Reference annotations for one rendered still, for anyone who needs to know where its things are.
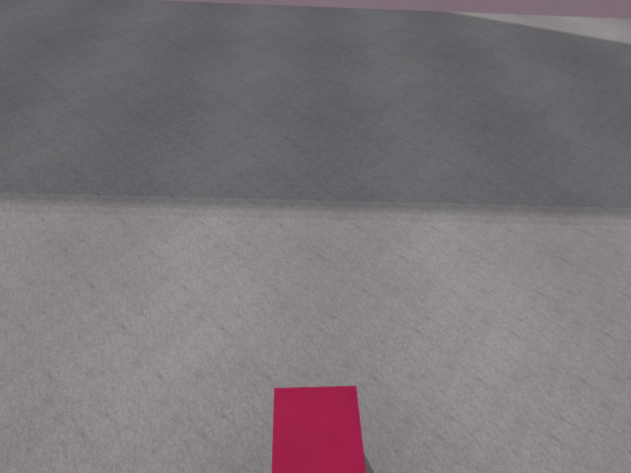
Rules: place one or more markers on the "carton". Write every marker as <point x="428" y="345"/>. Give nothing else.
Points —
<point x="317" y="430"/>

